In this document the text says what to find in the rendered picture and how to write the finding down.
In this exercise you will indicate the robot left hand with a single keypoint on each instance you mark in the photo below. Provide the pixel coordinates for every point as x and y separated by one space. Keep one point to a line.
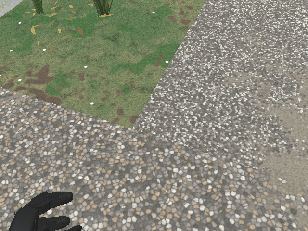
27 218

